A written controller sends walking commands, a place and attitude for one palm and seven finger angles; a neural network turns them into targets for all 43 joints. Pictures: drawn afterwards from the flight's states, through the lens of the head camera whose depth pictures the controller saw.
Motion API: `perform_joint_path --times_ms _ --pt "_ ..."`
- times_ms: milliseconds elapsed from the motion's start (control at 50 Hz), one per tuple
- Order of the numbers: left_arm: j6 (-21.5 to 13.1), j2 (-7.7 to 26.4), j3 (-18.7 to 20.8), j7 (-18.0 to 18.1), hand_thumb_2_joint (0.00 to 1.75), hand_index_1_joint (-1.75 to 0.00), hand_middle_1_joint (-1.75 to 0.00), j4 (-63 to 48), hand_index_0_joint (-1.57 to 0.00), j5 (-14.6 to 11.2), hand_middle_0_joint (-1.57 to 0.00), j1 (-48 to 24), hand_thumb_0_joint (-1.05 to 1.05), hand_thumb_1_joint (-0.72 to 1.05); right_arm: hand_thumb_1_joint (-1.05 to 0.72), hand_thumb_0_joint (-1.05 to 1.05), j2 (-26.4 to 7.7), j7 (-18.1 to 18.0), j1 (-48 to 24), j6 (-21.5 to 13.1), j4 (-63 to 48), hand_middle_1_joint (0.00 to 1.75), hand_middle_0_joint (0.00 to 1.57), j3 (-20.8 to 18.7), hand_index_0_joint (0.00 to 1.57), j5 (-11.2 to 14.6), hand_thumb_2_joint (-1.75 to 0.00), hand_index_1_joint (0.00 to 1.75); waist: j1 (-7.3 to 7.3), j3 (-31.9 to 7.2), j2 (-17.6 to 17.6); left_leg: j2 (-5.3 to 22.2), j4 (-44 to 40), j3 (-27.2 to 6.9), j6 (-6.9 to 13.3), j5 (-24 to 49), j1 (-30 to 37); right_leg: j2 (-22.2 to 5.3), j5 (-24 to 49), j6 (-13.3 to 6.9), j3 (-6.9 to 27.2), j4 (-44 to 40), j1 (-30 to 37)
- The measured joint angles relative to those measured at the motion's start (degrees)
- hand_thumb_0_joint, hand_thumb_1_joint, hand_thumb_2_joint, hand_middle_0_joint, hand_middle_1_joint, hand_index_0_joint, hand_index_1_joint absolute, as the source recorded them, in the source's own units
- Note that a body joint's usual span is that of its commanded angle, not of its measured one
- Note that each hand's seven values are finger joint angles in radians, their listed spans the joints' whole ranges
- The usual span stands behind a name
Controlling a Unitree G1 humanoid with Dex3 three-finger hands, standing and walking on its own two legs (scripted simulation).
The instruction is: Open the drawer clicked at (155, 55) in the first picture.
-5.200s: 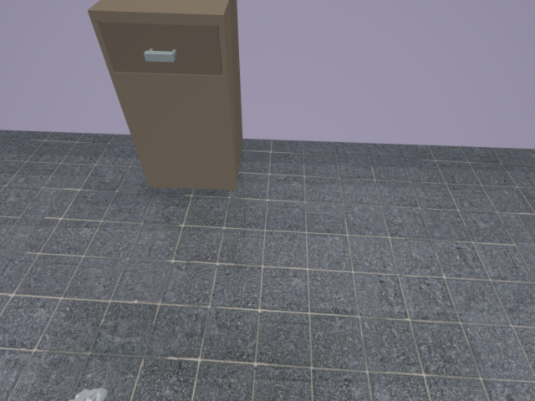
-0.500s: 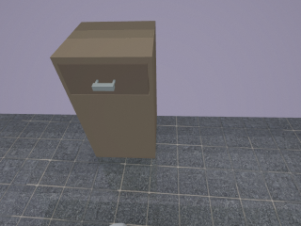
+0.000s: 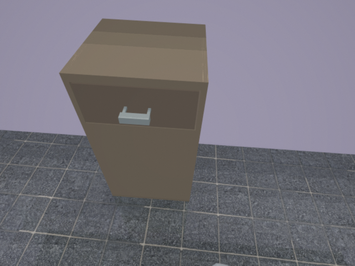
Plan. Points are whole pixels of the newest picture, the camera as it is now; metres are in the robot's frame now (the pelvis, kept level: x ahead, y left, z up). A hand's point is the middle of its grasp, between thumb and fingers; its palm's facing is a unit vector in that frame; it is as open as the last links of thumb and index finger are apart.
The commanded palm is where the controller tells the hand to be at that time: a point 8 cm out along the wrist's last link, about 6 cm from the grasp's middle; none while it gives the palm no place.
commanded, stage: come to a stop and stand still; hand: left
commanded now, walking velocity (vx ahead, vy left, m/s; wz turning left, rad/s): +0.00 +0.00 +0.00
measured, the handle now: (136, 114) +0.58 +0.19 -0.04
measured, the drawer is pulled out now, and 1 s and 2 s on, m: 0.00 0.00 0.00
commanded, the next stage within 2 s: look again from close up in 1.28 s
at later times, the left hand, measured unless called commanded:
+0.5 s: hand out of the picture +0.12 +0.16 -0.18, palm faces +0.08 -0.98 -0.18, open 7.3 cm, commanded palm none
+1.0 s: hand out of the picture +0.01 +0.13 -0.17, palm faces +0.06 -0.98 -0.20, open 7.3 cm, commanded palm none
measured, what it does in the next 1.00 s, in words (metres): steps on the spot: right foot, then right foot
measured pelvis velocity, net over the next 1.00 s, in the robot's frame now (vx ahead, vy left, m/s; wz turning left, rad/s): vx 0.01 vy -0.04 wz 0.02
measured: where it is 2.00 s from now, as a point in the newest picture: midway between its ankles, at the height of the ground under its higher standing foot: outside the picture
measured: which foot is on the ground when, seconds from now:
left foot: down 0.00-1.00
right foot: up 0.00-0.16, down 0.18-0.50, up 0.52-0.72, down 0.74-1.00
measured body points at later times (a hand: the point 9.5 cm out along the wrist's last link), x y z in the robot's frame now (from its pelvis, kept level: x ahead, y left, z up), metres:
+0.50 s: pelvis +0.03 -0.01 -0.01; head +0.07 +0.00 +0.44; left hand +0.11 +0.21 -0.16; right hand +0.03 -0.23 -0.16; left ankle +0.02 +0.09 -0.74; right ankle +0.10 -0.12 -0.74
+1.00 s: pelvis +0.01 -0.04 +0.01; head +0.01 -0.05 +0.46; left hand +0.01 +0.18 -0.15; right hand +0.03 -0.26 -0.16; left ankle +0.02 +0.09 -0.74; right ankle +0.00 -0.14 -0.74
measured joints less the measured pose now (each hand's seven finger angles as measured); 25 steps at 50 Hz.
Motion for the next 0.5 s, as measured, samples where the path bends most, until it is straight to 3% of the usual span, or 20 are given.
perform_joint_path --times_ms 80,180,300,420,500 --pt "0.3 0.3 0.1 0.2 0.9 -0.3 -0.3 -2.7 -0.19 0.1 -0.19 -3.7 0.01 0.92 -0.94 -0.01 0.0 0.2 3.0 1.1 1.6 0.3 0.2 0.4 0.2 -0.3 -0.9 0.3 -1.01 -1.3 0.5 -1.0 -2.6 0.0 -0.2 -0.3 2.8 -0.1 2.4 0.4 0.2 -11.1 0.4" --pt "0.1 0.5 -0.8 0.8 0.9 -0.3 -0.3 -3.9 -0.19 -0.2 -0.19 -6.2 0.01 0.92 -0.93 0.0 1.7 0.0 5.7 2.7 4.0 0.3 0.2 1.1 0.2 -0.2 -0.9 0.3 -1.98 -1.4 0.3 -1.0 1.0 -0.2 -1.8 -3.9 3.5 0.9 9.9 0.5 1.4 -28.6 8.2" --pt "0.9 -1.5 -2.0 1.1 0.9 -0.3 -0.3 -3.6 -0.2 -0.7 -0.19 -7.7 0.0 0.91 -0.92 0.01 2.2 0.2 5.4 4.8 4.4 0.3 0.2 0.8 0.2 0.6 -0.9 0.3 -3.91 0.1 3.2 1.7 4.4 -2.4 -3.9 -6.4 1.7 3.2 7.5 -2.0 -0.7 -29.0 8.5" --pt "2.0 -2.2 -1.2 1.7 0.9 -0.3 -0.3 -4.4 -0.2 -0.4 -0.2 -10.0 0.0 0.91 -0.91 0.01 1.8 0.0 4.7 6.2 3.5 0.3 0.2 0.1 0.2 0.6 -0.9 0.3 -3.02 2.4 3.5 2.3 11.5 -6.3 -4.9 -12.9 -1.8 3.9 8.7 -2.3 -2.7 -29.7 7.4" --pt "2.7 -0.9 -0.1 1.8 0.9 -0.3 -0.3 -4.3 -0.2 -0.8 -0.2 -9.9 0.0 0.92 -0.91 0.01 1.8 -0.2 4.4 5.6 2.9 0.3 0.2 0.0 0.2 0.3 -0.9 0.3 -2.15 2.8 0.6 1.0 6.9 -5.3 -3.2 -6.8 -0.4 2.5 9.0 -1.1 -1.8 -28.8 6.4"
